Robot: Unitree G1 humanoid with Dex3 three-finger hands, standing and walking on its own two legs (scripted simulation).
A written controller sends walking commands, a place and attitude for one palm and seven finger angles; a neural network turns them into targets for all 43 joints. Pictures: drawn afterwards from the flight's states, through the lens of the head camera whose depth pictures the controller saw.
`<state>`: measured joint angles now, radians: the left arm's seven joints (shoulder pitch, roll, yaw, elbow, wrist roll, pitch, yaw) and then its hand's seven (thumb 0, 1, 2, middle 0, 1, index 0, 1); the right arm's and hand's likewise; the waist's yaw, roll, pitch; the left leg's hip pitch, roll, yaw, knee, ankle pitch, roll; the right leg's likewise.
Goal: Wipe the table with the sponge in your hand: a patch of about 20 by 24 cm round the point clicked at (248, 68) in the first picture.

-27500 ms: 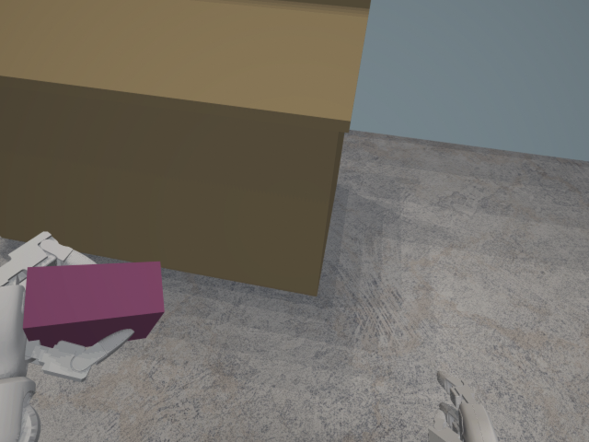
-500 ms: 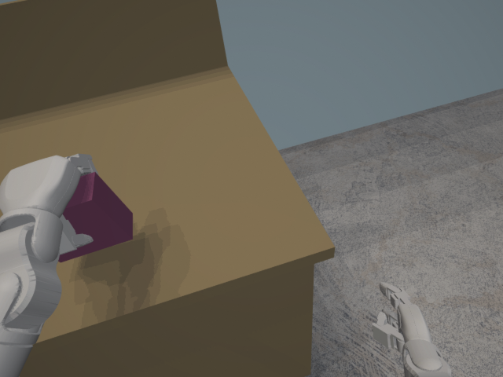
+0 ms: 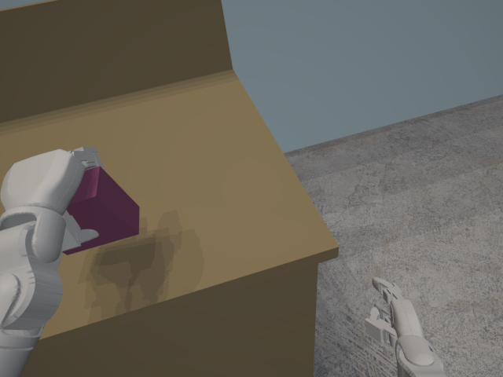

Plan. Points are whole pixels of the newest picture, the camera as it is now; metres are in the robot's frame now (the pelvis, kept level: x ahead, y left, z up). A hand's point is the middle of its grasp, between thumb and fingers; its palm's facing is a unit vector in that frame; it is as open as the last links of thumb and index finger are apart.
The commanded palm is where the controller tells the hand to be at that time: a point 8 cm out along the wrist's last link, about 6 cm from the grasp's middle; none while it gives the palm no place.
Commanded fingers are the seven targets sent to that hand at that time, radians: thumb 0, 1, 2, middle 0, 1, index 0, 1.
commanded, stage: move the sponge above the wiping area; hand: left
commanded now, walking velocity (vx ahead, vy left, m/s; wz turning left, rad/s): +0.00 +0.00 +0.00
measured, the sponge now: (89, 219) +0.26 +0.29 +0.17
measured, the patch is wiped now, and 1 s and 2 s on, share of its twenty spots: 0.00 0.00 0.00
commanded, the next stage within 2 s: lower the sponge onto the table in 1.38 s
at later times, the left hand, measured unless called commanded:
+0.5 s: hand (69, 197) +0.26 +0.29 +0.22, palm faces +0.23 -0.05 -0.97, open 9.4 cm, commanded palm +0.20 +0.29 +0.28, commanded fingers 0.00 0.10 1.30 -1.20 -1.60 -1.20 -1.60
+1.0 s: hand (63, 204) +0.25 +0.29 +0.21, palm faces +0.22 -0.06 -0.97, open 9.4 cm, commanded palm +0.20 +0.29 +0.28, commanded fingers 0.00 0.10 1.30 -1.20 -1.60 -1.20 -1.60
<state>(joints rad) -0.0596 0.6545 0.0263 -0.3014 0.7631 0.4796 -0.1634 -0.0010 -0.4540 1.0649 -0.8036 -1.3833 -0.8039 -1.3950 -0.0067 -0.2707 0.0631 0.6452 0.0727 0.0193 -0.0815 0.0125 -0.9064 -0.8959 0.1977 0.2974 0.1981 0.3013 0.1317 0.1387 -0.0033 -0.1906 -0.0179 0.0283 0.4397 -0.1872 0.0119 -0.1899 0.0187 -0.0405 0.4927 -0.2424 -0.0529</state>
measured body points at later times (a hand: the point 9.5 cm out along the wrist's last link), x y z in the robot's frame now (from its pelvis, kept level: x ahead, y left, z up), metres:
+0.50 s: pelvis +0.00 +0.00 +0.00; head -0.02 -0.06 +0.45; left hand +0.24 +0.29 +0.27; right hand +0.27 -0.19 -0.07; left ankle +0.04 +0.11 -0.74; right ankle +0.02 -0.08 -0.74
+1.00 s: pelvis +0.00 +0.00 +0.00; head -0.02 -0.06 +0.44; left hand +0.23 +0.29 +0.27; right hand +0.27 -0.19 -0.07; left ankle +0.04 +0.11 -0.74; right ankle +0.02 -0.08 -0.74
